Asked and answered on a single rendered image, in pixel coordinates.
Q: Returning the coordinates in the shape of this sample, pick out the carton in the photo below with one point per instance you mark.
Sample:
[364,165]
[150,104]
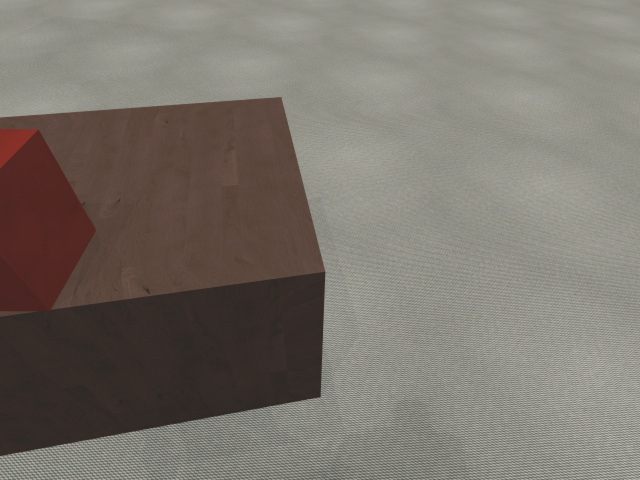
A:
[44,229]

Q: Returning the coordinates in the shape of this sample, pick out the pedestal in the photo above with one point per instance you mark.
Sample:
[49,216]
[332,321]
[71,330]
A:
[201,292]

